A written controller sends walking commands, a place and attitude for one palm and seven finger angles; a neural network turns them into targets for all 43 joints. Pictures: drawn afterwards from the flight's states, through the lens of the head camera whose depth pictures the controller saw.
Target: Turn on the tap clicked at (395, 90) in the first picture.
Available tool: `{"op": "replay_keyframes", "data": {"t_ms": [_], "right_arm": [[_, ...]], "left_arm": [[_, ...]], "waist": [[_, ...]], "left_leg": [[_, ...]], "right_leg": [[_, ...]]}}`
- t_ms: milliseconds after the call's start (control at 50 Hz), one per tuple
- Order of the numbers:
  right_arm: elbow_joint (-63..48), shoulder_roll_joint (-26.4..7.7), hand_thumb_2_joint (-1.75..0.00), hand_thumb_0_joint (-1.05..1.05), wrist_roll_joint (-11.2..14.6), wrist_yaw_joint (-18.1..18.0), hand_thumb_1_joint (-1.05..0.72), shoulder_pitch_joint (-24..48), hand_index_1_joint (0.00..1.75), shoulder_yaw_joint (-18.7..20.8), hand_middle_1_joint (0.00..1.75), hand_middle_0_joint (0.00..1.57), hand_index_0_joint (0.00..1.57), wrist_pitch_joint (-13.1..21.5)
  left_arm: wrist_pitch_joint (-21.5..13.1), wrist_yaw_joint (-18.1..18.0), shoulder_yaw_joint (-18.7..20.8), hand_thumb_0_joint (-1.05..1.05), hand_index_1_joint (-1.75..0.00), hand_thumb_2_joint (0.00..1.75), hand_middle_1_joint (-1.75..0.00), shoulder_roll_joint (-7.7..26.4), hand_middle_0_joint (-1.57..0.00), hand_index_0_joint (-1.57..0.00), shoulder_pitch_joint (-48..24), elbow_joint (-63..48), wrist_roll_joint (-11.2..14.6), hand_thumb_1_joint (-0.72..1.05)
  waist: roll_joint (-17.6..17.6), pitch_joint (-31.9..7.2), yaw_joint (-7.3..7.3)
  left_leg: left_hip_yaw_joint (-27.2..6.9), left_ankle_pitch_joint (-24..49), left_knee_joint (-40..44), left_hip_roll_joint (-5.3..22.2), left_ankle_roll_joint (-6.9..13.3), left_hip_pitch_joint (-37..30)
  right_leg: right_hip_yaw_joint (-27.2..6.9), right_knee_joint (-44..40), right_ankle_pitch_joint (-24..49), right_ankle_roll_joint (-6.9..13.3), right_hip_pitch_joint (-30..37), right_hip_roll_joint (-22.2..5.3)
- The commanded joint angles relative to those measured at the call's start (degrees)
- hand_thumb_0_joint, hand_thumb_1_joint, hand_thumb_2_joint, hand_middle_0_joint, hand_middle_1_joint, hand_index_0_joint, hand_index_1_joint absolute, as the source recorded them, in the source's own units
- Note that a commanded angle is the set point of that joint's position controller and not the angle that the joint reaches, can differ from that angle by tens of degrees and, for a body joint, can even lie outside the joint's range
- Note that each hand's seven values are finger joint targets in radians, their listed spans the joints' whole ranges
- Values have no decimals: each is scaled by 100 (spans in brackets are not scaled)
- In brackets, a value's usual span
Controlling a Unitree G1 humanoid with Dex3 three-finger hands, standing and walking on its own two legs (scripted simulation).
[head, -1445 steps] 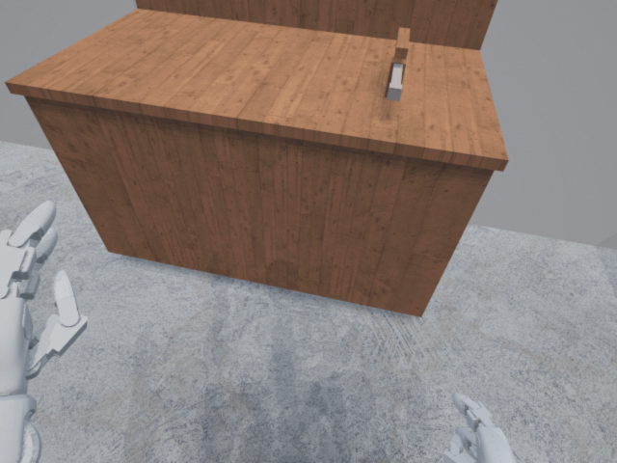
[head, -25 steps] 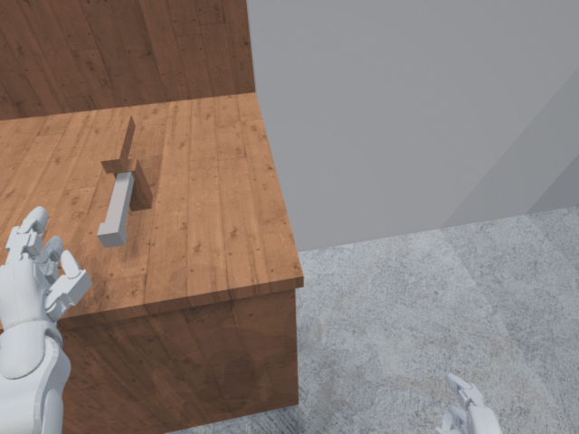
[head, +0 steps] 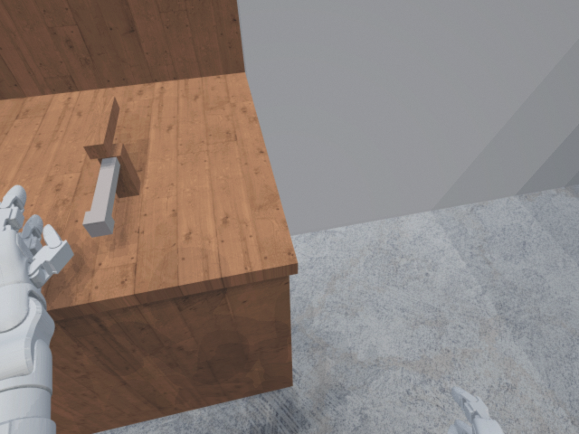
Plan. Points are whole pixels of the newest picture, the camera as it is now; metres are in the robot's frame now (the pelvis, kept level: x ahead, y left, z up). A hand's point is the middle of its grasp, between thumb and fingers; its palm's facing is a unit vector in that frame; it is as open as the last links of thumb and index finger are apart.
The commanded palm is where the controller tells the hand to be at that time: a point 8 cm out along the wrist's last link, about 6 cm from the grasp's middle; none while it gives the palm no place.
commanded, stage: reach beside the lever's end, fingers flat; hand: left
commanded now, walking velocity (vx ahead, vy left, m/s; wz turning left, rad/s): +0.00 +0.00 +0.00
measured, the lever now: (99, 222) +0.36 +0.30 +0.11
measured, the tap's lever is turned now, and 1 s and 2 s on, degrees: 0 1 27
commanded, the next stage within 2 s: push the lever round in 0.40 s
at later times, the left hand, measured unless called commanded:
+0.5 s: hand (63, 245) +0.32 +0.33 +0.11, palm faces +0.52 -0.85 -0.10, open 7.9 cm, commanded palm +0.28 +0.36 +0.11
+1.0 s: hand (94, 246) +0.32 +0.29 +0.11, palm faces +0.48 -0.87 -0.09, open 7.8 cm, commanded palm +0.28 +0.33 +0.11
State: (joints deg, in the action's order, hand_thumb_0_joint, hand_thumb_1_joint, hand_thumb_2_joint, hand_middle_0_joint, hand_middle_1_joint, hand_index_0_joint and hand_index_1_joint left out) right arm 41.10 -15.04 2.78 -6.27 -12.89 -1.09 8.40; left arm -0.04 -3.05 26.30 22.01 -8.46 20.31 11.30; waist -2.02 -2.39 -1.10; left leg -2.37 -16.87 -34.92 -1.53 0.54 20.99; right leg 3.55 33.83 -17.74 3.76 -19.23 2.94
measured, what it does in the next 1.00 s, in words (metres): stands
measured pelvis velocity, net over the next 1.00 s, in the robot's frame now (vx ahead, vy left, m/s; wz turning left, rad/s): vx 0.01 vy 0.02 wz -0.01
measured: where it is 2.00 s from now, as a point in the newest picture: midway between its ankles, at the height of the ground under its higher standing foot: outside the picture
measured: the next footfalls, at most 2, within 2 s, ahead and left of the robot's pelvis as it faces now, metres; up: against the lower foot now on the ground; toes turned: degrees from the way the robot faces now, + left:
none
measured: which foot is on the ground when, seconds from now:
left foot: down 0.00-1.00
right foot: down 0.00-1.00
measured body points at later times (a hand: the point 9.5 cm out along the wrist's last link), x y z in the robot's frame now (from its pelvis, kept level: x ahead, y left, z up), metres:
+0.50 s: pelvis +0.01 +0.02 +0.00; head +0.02 +0.01 +0.45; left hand +0.28 +0.37 +0.12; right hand +0.14 -0.24 -0.11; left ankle +0.01 +0.12 -0.73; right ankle +0.00 -0.07 -0.73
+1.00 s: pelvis +0.01 +0.02 +0.00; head +0.01 +0.00 +0.45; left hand +0.29 +0.33 +0.11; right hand +0.16 -0.23 -0.10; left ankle +0.01 +0.12 -0.73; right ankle +0.00 -0.07 -0.73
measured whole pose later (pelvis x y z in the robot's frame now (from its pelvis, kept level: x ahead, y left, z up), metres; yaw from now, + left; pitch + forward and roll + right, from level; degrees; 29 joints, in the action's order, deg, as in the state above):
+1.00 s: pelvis +0.01 +0.02 +0.00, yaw +0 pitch +3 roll +0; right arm 39.2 -13.9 2.4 -4.4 -13.5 -0.5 6.5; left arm -0.5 -7.0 19.9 15.5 -3.9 12.4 10.0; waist -2.7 -3.9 -1.6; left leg -1.5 -17.9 -35.1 -2.3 1.5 20.1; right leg 2.6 34.0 -18.6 2.6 -18.4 2.1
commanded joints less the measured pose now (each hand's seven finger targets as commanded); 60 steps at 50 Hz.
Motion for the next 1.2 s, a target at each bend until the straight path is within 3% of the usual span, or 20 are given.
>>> {"op": "replay_keyframes", "data": {"t_ms": [0, 80, 100, 180, 280, 380, 400, 440, 480, 580, 680, 700, 720, 860, 880, 960, 1060, 1080, 1100, 1180], "right_arm": [[-711, -758, -90, 0, 15, -48, -90, 289, 30, 284, 30, 20, 20, 296], [-689, -794, -90, 0, 11, -23, -90, 175, 30, 328, 30, 20, 20, 300], [-712, -808, -90, 0, 16, -7, -90, 131, 30, 339, 30, 20, 20, 298], [-781, -819, -90, 0, 19, 22, -90, 128, 30, 377, 30, 20, 20, 213], [-867, -768, -90, 0, -13, 78, -90, 126, 30, 368, 30, 20, 20, 128], [-871, -730, -90, 0, -42, 122, -90, 146, 30, 400, 30, 20, 20, 201], [-867, -729, -90, 0, -40, 124, -90, 133, 30, 393, 30, 20, 20, 211], [-829, -783, -90, 0, -19, 90, -90, 129, 30, 405, 30, 20, 20, 228], [-768, -784, -90, 0, 39, 24, -90, 193, 30, 382, 30, 20, 20, 198], [-783, -737, -90, 0, 37, -31, -90, 292, 30, 329, 30, 20, 20, 253], [-791, -715, -90, 0, -49, 16, -90, 302, 30, 348, 30, 20, 20, 244], [-830, -686, -90, 0, -59, 42, -90, 324, 30, 331, 30, 20, 20, 241], [-832, -678, -90, 0, -65, 58, -90, 323, 30, 343, 30, 20, 20, 238], [-1021, -667, -90, 0, 4, 112, -90, 430, 30, 338, 30, 20, 20, 82], [-988, -651, -90, 0, 7, 112, -90, 446, 30, 322, 30, 20, 20, 58], [-961, -665, -90, 0, -15, 122, -90, 462, 30, 325, 30, 20, 20, 83], [-870, -648, -90, 0, -57, 75, -90, 532, 30, 297, 30, 20, 20, 69], [-838, -621, -90, 0, -49, 59, -90, 568, 30, 285, 30, 20, 20, 57], [-855, -614, -90, 0, -55, 68, -90, 574, 30, 277, 30, 20, 20, 74], [-788, -642, -90, 0, -49, 16, -90, 591, 30, 252, 30, 20, 20, 75]], "left_arm": [[-759, 98, 179, 0, -15, 90, -15, 1513, -15, -15, -2194, -1208, -44, 90], [-880, 132, 242, 0, -15, 90, -15, 1542, -15, -15, -1911, -1006, -13, 90], [-869, 130, 266, 0, -15, 90, -15, 1509, -15, -15, -1859, -896, 36, 90], [-720, 47, 686, 0, -15, 90, -15, 1793, -15, -15, -1226, -805, 25, 90], [-759, -138, 812, 0, -15, 90, -15, 1886, -15, -15, -1157, -1273, -64, 90], [-1010, -99, 515, 0, -15, 90, -15, 1492, -15, -15, -983, -1864, -44, 90], [-978, -53, 334, 0, -15, 90, -15, 1254, -15, -15, -910, -1776, -10, 90], [-864, 60, 330, 0, -15, 90, -15, 1249, -15, -15, -950, -1575, 80, 90], [-747, 136, 324, 0, -15, 90, -15, 1291, -15, -15, -1193, -1499, 98, 90], [-628, 104, -74, 0, -15, 90, -15, 1056, -15, -15, -1766, -1874, 17, 90], [-783, -189, 103, 0, -15, 90, -15, 1195, -15, -15, -1602, -1989, -126, 90], [-794, -215, -112, 0, -15, 90, -15, 942, -15, -15, -1605, -2000, -136, 90], [-780, -261, -33, 0, -15, 90, -15, 991, -15, -15, -1479, -1970, -130, 90], [-375, -317, -103, 0, -15, 90, -15, 755, -15, -15, -857, -1951, -62, 90], [-366, -357, -108, 0, -15, 90, -15, 739, -15, -15, -814, -2009, -113, 90], [-477, -514, -377, 0, -15, 90, -15, 546, -15, -15, -1319, -2226, -154, 90], [-678, -630, -333, 0, -15, 90, -15, 733, -15, -15, -1710, -2206, -263, 90], [-711, -658, -322, 0, -15, 90, -15, 779, -15, -15, -1751, -2251, -322, 90], [-717, -655, -511, 0, -15, 90, -15, 570, -15, -15, -1735, -2204, -312, 90], [-692, -646, -477, 0, -15, 90, -15, 673, -15, -15, -1942, -1908, -275, 90]], "waist": [[-390, -1204, 185], [-299, -1406, 87], [-40, -1413, 112], [-28, -1430, -134], [-262, -1289, -128], [-508, -1380, -32], [-429, -1314, 0], [-67, -1163, 58], [-57, -916, 113], [-337, -989, 163], [-347, -1421, 23], [-430, -1504, 49], [-429, -1536, 5], [-39, -1343, -112], [-197, -1240, -143], [46, -1050, 55], [-60, -1158, 102], [-370, -1113, 66], [-333, -1133, 121], [-190, -1086, 120]], "left_leg": [[11, 747, 310, -32, 177, -370], [-42, 936, 299, -2, 159, -399], [-65, 939, 311, -3, 165, -321], [-23, 1149, 368, -2, 147, -225], [-11, 1379, 369, 36, 137, -260], [-56, 1780, 292, 98, 72, -608], [-59, 1735, 297, 83, 74, -604], [-78, 1531, 319, 80, 86, -492], [-87, 1323, 364, 87, 92, -454], [-180, 1218, 395, 90, 25, -691], [-232, 1524, 333, 103, -73, -830], [-238, 1576, 328, 83, -97, -870], [-223, 1688, 312, 81, -119, -878], [-96, 1855, 367, 91, -85, -618], [-90, 1856, 381, 109, -89, -637], [-122, 1424, 380, 106, -33, -612], [-82, 943, 379, 51, 44, -510], [-60, 882, 376, 53, 48, -555], [-72, 808, 385, 42, 57, -567], [-60, 557, 378, 25, 118, -433]], "right_leg": [[-441, -535, 1044, -246, 285, -235], [-385, -475, 1203, -230, 383, -201], [-373, -459, 1269, -250, 430, -207], [-341, -426, 1500, -250, 662, -223], [-323, -387, 1623, -233, 645, -194], [-281, -326, 1713, -201, 507, -140], [-265, -325, 1692, -205, 445, -139], [-243, -371, 1593, -220, 370, -134], [-243, -447, 1415, -212, 264, -151], [-220, -456, 1156, -191, 74, -168], [-194, -320, 1280, -168, 239, -160], [-193, -292, 1305, -170, 229, -172], [-193, -284, 1406, -160, 293, -166], [-188, -336, 1782, -179, 591, -188], [-189, -352, 1715, -172, 557, -190], [-200, -394, 1392, -200, 302, -167], [-301, -430, 1046, -202, 316, -198], [-342, -456, 963, -186, 282, -207], [-326, -463, 904, -192, 250, -210], [-384, -553, 756, -211, 272, -222]]}}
